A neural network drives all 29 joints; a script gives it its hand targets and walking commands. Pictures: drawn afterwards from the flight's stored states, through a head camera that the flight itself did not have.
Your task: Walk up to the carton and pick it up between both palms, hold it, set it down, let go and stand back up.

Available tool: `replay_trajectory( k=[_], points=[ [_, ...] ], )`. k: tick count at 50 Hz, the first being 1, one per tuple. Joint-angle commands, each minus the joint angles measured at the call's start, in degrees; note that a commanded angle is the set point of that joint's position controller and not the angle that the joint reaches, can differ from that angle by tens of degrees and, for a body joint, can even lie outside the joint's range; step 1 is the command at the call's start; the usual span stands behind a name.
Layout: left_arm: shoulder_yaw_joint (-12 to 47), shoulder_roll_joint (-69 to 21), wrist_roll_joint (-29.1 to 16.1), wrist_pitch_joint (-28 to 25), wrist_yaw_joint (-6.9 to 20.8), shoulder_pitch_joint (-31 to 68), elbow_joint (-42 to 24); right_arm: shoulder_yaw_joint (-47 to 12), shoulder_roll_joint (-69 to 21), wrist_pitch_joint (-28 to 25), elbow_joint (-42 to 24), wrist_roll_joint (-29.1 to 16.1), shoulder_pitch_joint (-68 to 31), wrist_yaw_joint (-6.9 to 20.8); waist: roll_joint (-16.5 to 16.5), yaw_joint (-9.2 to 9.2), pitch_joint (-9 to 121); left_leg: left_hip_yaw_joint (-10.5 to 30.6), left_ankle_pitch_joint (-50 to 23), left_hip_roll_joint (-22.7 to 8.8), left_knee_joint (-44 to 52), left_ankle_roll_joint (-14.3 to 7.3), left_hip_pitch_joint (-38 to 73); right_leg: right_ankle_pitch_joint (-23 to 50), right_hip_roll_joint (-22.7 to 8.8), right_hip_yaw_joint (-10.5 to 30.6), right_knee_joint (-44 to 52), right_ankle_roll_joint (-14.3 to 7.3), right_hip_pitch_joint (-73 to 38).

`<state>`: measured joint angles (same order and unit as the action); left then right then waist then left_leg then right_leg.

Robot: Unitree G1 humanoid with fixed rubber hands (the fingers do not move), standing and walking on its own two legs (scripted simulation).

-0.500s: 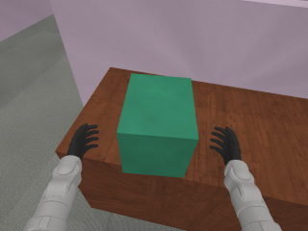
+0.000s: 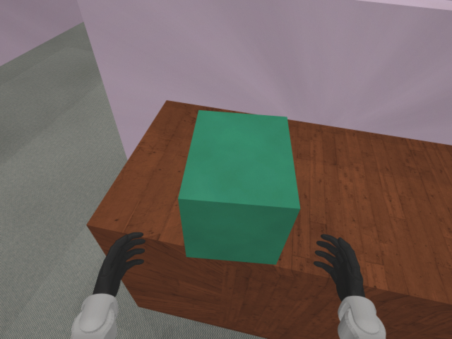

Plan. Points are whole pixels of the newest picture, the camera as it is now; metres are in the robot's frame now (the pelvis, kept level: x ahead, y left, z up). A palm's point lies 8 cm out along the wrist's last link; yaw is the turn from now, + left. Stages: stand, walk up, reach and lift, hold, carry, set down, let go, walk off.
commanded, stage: set down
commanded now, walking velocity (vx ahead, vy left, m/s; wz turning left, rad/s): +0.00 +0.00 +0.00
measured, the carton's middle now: (236, 186) +0.43 -0.02 -0.01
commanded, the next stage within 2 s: let go in 1.20 s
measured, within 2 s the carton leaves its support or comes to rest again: neither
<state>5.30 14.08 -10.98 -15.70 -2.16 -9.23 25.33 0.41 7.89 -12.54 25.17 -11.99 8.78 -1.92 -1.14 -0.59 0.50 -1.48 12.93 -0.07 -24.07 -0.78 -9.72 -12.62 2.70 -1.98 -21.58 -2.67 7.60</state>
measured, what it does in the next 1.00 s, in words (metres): stands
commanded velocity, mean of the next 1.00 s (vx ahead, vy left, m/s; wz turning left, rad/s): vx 0.00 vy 0.00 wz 0.00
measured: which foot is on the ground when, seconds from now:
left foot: down 0.00-1.00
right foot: down 0.00-1.00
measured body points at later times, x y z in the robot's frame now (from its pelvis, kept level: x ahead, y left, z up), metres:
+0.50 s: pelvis -0.01 +0.00 +0.00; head -0.01 +0.01 +0.45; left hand +0.21 +0.21 -0.05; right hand +0.19 -0.21 -0.05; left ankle +0.00 +0.11 -0.74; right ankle -0.01 -0.09 -0.74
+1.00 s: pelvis +0.01 +0.00 +0.00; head +0.01 +0.01 +0.45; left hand +0.18 +0.23 -0.08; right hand +0.17 -0.21 -0.08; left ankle +0.00 +0.11 -0.74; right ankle -0.01 -0.09 -0.74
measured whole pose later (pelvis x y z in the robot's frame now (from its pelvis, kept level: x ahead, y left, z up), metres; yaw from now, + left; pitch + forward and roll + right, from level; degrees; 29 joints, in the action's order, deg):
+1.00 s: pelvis +0.01 +0.00 +0.00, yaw -1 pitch -3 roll +0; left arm 1.5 12.1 -2.8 -0.5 -1.6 -14.5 28.7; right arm 0.4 8.3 -12.3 38.2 -2.8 13.2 0.8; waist -1.6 1.5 -3.0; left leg -2.9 12.8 0.1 -20.7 -0.9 -4.7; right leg -12.8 2.6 -0.3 -19.7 -2.4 3.7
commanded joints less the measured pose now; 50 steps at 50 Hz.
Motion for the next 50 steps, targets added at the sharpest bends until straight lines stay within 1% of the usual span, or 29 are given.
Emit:
replay_trajectory(
  k=[1,3,5,8,10,12,15,18,22,29,35,44,50],
  points=[
    [-2.0,5.88,0.36,-5.42,-0.8,5.93,-11.88,3.11,7.14,-6.2,-9.54,0.58,-5.85,0.77,2.59,0.11,7.13,3.68,-16.27,-1.54,2.13,2.6,5.99,13.4,-2.54,5.24,2.58,-0.17,-0.45],
    [-1.78,5.59,0.47,-5.66,-1.12,5.77,-10.72,3.06,6.79,-6.41,-8.06,1.09,-5.56,1.14,2.66,0.2,5.13,3.52,-13.48,-1.77,2.88,2.4,5.39,10.24,-2.88,5.36,2.93,-0.37,0.4],
    [-1.49,5.44,0.42,-4.93,-1.48,6.97,-9.3,3.13,6.51,-5.84,-6.65,2.06,-6.47,1.5,2.7,0.22,2.81,3.17,-8.93,-2.07,4.19,1.92,4.25,5.76,-3.43,5.52,3.5,-0.6,1.64],
    [-0.87,5.41,0.13,-2.05,-2.17,9.97,-7.98,3.34,6.18,-3.8,-5.66,3.79,-9.05,2.07,2.29,0.36,0.11,2.37,-1.85,-2.51,6.15,0.96,2.14,-1.73,-4.27,5.81,4.41,-0.89,3.41],
    [-0.5,5.6,-0.34,-0.71,-2.68,10.41,-8.71,3.45,6.06,-2.94,-6.5,4.1,-9.42,2.34,1.65,0.64,0.52,1.77,-0.44,-2.48,6.43,0.71,1.44,-3.21,-4.55,5.97,4.34,-0.63,3.19],
    [-0.5,6.0,-0.81,-0.1,-3.05,10.43,-9.41,3.47,6.15,-2.49,-7.25,4.13,-9.42,2.43,1.18,0.96,2.34,1.19,-1.11,-2.31,6.18,0.68,1.65,-2.02,-4.65,6.03,3.9,-0.18,2.34],
    [-1.58,6.73,-0.5,0.57,-3.02,9.31,-8.54,3.37,6.29,-2.09,-6.38,4.37,-8.4,2.32,1.01,1.43,5.09,0.57,-3.79,-1.88,5.69,0.8,2.51,3.03,-4.6,6.06,3.1,0.35,0.19],
    [-3.24,6.94,1.02,1.97,-2.22,7.29,-5.84,3.0,6.24,-1.95,-3.24,4.88,-6.48,2.0,0.83,1.96,6.05,0.28,-6.7,-1.47,5.48,0.9,3.55,7.85,-4.54,6.17,2.92,0.7,-1.94],
    [-4.41,6.37,2.7,4.41,-0.83,5.08,-3.91,2.52,6.19,-2.25,-0.41,5.5,-4.39,1.47,0.47,2.18,5.56,0.11,-9.99,-1.1,5.41,0.96,5.27,10.94,-4.31,5.96,3.55,0.95,-2.65],
    [-4.32,5.56,3.94,7.49,0.04,3.32,-6.5,2.36,6.57,-2.46,0.04,6.09,-2.86,1.43,1.86,1.78,2.88,-0.03,-14.38,-1.16,5.32,1.71,7.36,12.5,-3.42,4.76,4.71,0.51,-0.75],
    [-4.8,5.31,5.51,9.77,-0.14,1.88,-8.07,2.42,6.86,-2.05,0.77,7.21,-1.43,2.13,2.48,1.73,1.15,-0.19,-15.47,-1.39,5.44,2.02,8.47,12.2,-3.32,4.09,5.45,0.35,0.65],
    [-6.21,5.08,8.01,12.35,0.1,-0.43,-6.37,2.22,7.29,-2.35,4.12,8.9,0.39,2.49,1.0,1.89,2.46,-0.64,-17.22,-1.0,4.73,1.88,9.96,15.58,-3.56,3.85,5.44,1.32,-0.33],
    [-7.02,4.66,9.49,14.24,0.64,-1.19,-4.78,2.04,7.87,-2.68,6.86,9.68,0.52,2.48,1.4,2.12,2.56,-0.7,-19.41,-0.81,4.05,2.1,10.87,16.49,-3.19,3.18,5.48,1.38,-0.29]
  ],
)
